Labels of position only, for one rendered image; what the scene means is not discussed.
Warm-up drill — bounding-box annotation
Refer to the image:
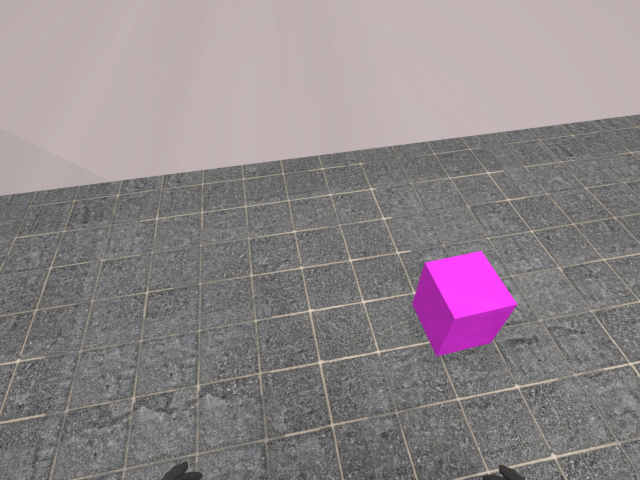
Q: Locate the carton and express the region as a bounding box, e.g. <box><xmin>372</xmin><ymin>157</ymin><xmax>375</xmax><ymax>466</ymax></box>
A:
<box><xmin>412</xmin><ymin>251</ymin><xmax>517</xmax><ymax>356</ymax></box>

